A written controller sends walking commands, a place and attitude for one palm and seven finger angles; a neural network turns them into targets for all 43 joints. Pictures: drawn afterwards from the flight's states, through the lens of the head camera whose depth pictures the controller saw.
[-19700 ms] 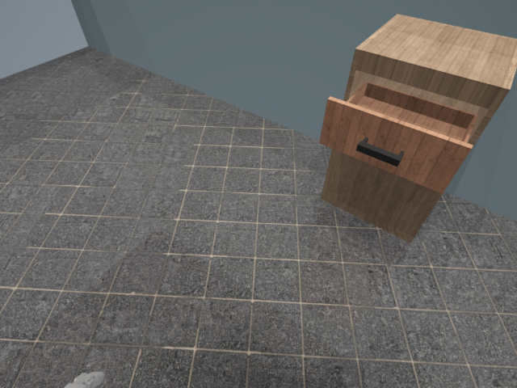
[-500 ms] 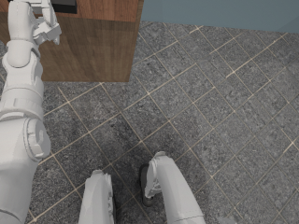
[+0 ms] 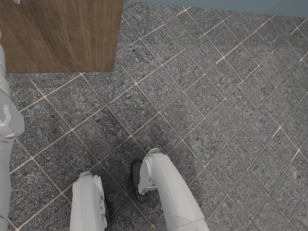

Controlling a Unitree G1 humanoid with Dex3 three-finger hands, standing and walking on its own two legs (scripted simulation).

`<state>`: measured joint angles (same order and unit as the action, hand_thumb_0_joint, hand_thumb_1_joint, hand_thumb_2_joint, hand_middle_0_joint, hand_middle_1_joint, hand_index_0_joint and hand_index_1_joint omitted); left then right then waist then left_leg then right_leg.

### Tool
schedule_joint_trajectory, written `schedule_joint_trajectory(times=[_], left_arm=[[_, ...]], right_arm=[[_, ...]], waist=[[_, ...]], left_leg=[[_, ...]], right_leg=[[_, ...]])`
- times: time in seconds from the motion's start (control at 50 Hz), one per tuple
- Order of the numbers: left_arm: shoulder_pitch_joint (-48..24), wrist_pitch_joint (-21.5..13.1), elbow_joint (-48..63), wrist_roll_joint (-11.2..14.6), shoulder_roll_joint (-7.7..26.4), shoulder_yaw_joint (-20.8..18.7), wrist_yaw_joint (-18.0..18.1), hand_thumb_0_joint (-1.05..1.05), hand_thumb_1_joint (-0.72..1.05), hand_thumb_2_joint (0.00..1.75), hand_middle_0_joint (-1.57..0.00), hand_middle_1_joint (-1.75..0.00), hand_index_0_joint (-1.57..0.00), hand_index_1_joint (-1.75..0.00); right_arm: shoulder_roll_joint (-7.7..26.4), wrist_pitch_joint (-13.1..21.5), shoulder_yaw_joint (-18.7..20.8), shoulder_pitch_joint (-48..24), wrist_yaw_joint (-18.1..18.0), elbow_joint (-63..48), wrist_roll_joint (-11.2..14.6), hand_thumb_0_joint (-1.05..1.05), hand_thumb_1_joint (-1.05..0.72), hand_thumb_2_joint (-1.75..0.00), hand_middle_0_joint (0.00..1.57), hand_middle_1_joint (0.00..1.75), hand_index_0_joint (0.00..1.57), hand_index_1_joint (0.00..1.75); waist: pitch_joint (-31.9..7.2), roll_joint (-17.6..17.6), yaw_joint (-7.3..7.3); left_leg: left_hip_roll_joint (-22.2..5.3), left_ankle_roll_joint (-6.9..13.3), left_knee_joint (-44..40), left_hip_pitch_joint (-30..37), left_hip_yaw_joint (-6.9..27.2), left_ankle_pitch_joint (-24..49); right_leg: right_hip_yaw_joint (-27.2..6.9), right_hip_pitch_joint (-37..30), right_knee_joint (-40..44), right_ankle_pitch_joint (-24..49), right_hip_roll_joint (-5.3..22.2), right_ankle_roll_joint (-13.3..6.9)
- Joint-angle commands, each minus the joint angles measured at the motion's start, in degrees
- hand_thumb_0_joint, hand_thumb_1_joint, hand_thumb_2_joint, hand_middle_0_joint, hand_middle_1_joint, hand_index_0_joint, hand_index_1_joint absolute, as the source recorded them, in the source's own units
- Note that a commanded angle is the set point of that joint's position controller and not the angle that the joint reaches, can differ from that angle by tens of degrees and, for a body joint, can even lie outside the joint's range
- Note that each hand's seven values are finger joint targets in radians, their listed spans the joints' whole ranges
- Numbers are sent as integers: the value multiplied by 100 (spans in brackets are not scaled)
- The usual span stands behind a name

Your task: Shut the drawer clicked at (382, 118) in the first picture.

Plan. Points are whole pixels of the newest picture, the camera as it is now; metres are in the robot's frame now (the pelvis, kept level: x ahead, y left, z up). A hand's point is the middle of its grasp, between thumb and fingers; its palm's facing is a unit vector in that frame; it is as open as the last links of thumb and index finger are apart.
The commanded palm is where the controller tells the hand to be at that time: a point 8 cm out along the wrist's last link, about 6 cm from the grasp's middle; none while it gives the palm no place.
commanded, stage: push the drawer shut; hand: left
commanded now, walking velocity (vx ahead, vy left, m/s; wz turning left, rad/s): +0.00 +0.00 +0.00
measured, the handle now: out of the picture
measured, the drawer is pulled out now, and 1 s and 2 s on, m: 0.00 0.00 0.00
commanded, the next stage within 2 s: pull the fist back off the drawer in 0.02 s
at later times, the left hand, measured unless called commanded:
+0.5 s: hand out of the picture +0.63 +0.16 +0.05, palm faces -0.01 -1.00 -0.03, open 3.2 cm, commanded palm +0.60 +0.16 +0.05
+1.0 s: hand out of the picture +0.59 +0.17 +0.06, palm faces -0.02 -1.00 -0.03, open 3.3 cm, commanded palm +0.54 +0.19 +0.08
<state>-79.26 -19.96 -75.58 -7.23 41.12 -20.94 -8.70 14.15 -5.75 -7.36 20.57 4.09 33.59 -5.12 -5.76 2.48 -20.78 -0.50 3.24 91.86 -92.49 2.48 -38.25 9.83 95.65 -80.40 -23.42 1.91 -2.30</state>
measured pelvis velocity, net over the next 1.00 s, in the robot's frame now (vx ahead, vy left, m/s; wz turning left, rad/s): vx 0.04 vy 0.01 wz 0.01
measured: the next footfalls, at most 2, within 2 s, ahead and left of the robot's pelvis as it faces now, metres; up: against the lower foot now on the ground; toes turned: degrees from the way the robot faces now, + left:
none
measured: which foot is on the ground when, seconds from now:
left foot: down 0.00-1.00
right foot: down 0.00-1.00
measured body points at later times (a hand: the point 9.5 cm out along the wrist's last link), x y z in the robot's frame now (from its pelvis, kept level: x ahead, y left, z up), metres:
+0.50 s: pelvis -0.01 +0.01 +0.00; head +0.24 +0.06 +0.38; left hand +0.62 +0.22 +0.06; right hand -0.07 -0.23 -0.07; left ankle +0.01 +0.08 -0.54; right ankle +0.11 -0.11 -0.54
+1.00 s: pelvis +0.04 +0.01 +0.04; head +0.25 +0.06 +0.43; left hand +0.58 +0.23 +0.06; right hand +0.08 -0.26 -0.06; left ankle +0.01 +0.08 -0.54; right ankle +0.11 -0.11 -0.54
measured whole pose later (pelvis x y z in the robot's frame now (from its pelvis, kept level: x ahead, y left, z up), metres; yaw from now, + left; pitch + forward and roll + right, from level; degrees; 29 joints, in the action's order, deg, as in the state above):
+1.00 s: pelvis +0.04 +0.01 +0.04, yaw +1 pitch +36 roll -6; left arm -55.6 -22.8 -55.9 1.0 27.9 -20.4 -9.6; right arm 15.3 -6.4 -2.5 16.0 4.9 31.8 -3.5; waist -8.0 2.5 -14.0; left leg -0.4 3.0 84.1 -80.4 1.7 -39.5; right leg 8.5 84.6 -74.6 -25.7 1.1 -1.5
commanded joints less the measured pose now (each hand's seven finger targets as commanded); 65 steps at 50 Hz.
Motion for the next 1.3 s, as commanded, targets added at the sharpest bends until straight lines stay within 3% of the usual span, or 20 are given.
schedule_joint_trajectory(times=[0.0, 0.1, 0.22, 0.28, 0.32, 0.34, 0.4, 0.48, 0.58, 0.62, 0.64, 0.76, 0.88, 0.9, 0.96, 1.0, 1.08, 1.14, 1.24, 1.28], left_arm=[[-4063, -263, 1634, -19, 1086, 71, 222, 0, 90, 90, -140, -160, -140, -160], [-4406, -113, 1443, -71, 1048, 216, 264, 0, 90, 90, -140, -160, -140, -160], [-3799, 30, 1476, -38, 875, 275, 100, 0, 90, 90, -140, -160, -140, -160], [-3536, 103, 1541, 19, 878, 160, 56, 0, 90, 90, -140, -160, -140, -160], [-3305, 109, 1807, 68, 1135, -82, 49, 0, 90, 90, -140, -160, -140, -160], [-3141, 145, 1759, 98, 921, 37, 33, 0, 90, 90, -140, -160, -140, -160], [-2761, 97, 2041, 159, 1023, -169, 56, 0, 90, 90, -140, -160, -140, -160], [-2071, 53, 2045, 255, 769, -191, 64, 0, 90, 90, -140, -160, -140, -160], [-1046, -55, 2357, 449, 831, -520, 10, 0, 90, 90, -140, -160, -140, -160], [-669, -93, 2374, 531, 588, -421, -31, 0, 90, 90, -140, -160, -140, -160], [-566, -122, 2459, 575, 325, -248, -58, 0, 90, 90, -140, -160, -140, -160], [-466, -422, 2818, 845, 113, -255, -75, 0, 90, 90, -140, -160, -140, -160], [-814, -840, 2969, 828, -346, 190, -71, 0, 90, 90, -140, -160, -140, -160], [-670, -846, 2819, 826, -364, 154, -80, 0, 90, 90, -140, -160, -140, -160], [742, -702, 3864, 993, -34, -178, -168, 0, 90, 90, -140, -160, -140, -160], [1837, -415, 4517, 1165, -163, -106, -257, 0, 90, 90, -140, -160, -140, -160], [3295, 202, 5688, 1600, -636, 106, -290, 0, 90, 90, -140, -160, -140, -160], [3650, 243, 6345, 1855, -811, 116, -126, 0, 90, 90, -140, -160, -140, -160], [4348, -28, 6002, 1865, -1490, 680, -30, 0, 90, 90, -140, -160, -140, -160], [4553, -52, 5961, 1813, -1585, 892, -173, 0, 90, 90, -140, -160, -140, -160]], right_arm=[[1407, -50, 456, 1596, -77, 102, -13, 0, -90, -90, 20, 30, 20, 30], [1436, 6, 405, 1626, -82, 168, -26, 0, -90, -90, 20, 30, 20, 30], [1469, -9, 417, 1619, -19, 67, -23, 0, -90, -90, 20, 30, 20, 30], [1458, -12, 423, 1625, -7, 1, -6, 0, -90, -90, 20, 30, 20, 30], [1465, -27, 426, 1630, -2, -60, 14, 0, -90, -90, 20, 30, 20, 30], [1445, -26, 429, 1589, 18, -83, 29, 0, -90, -90, 20, 30, 20, 30], [1444, -28, 454, 1572, 39, -139, 39, 0, -90, -90, 20, 30, 20, 30], [1387, -39, 504, 1535, 70, -186, 70, 0, -90, -90, 20, 30, 20, 30], [1366, -56, 586, 1456, 93, -324, 134, 0, -90, -90, 20, 30, 20, 30], [1337, -61, 627, 1410, 105, -330, 152, 0, -90, -90, 20, 30, 20, 30], [1316, -59, 650, 1350, 111, -335, 164, 0, -90, -90, 20, 30, 20, 30], [1281, -29, 769, 1234, 75, -241, 200, 0, -90, -90, 20, 30, 20, 30], [1247, -19, 850, 1170, 19, -48, 135, 0, -90, -90, 20, 30, 20, 30], [1245, -36, 855, 1171, 21, -15, 124, 0, -90, -90, 20, 30, 20, 30], [1260, -133, 922, 1035, 39, -410, 232, 0, -90, -90, 20, 30, 20, 30], [1201, -163, 928, 916, 78, -677, 348, 0, -90, -90, 20, 30, 20, 30], [1073, -83, 934, 525, 26, -1065, 612, 0, -90, -90, 20, 30, 20, 30], [1021, 132, 927, 366, -108, -1057, 698, 0, -90, -90, 20, 30, 20, 30], [952, 447, 893, 275, -271, -836, 689, 0, -90, -90, 20, 30, 20, 30], [964, 506, 898, 195, -310, -864, 712, 0, -90, -90, 20, 30, 20, 30]], waist=[[-3907, 2332, -573], [-3710, 2461, -760], [-3777, 2745, -507], [-3764, 2544, -438], [-3935, 2545, -262], [-3931, 2450, -260], [-3957, 2398, -88], [-3817, 1862, -12], [-4054, 1509, 324], [-3874, 1392, 375], [-3791, 1368, 363], [-3758, 1139, 357], [-3960, 1737, 279], [-3965, 1731, 336], [-5037, 1835, 926], [-5251, 1811, 1193], [-4618, 594, 1255], [-3959, 188, 1221], [-2513, 119, 1183], [-2164, 376, 1260]], left_leg=[[-91, -149, -1148, 2722, 821, 2382], [-80, -126, -1124, 2648, 847, 2038], [-139, -288, -1302, 3109, 1066, 2090], [-139, -245, -1348, 3035, 1013, 2022], [-129, -244, -1399, 3030, 950, 2089], [-118, -213, -1402, 2930, 880, 2012], [-149, -248, -1485, 3031, 883, 2138], [-173, -203, -1551, 2885, 824, 2251], [-146, -176, -1607, 2768, 597, 2629], [-143, -192, -1675, 2759, 545, 2715], [-150, -190, -1693, 2781, 524, 2712], [-100, -209, -1706, 2951, 433, 2984], [-125, -444, -1617, 4010, 639, 4106], [-131, -475, -1614, 4084, 657, 4200], [-119, -553, -1954, 4876, 544, 5182], [-125, -556, -2241, 5199, 480, 5662], [-45, -235, -2859, 4535, 208, 4592], [11, -175, -3293, 4315, 46, 3642], [25, -226, -3744, 4680, -74, 3150], [37, -242, -3917, 4922, -94, 3121]], right_leg=[[-630, -2145, 575, 728, -316, 82], [-594, -1842, 582, 543, -340, 83], [-476, -1620, 507, 502, -330, 41], [-501, -1774, 551, 486, -338, 44], [-513, -2037, 570, 513, -345, 42], [-550, -2117, 614, 480, -354, 44], [-546, -2223, 624, 510, -355, 39], [-575, -2494, 709, 572, -355, 64], [-674, -3179, 771, 891, -374, 43], [-679, -3274, 823, 982, -369, 48], [-697, -3251, 858, 986, -368, 51], [-750, -3535, 947, 1384, -347, 78], [-646, -2954, 862, 1666, -295, 60], [-624, -2948, 864, 1662, -298, 54], [-687, -4059, 1105, 2328, -296, 34], [-689, -4683, 1338, 2738, -304, 29], [-794, -6023, 1967, 3119, -323, 79], [-860, -6516, 2364, 2847, -318, 135], [-778, -6149, 2781, 2099, -320, 167], [-763, -6113, 2924, 1939, -292, 115]])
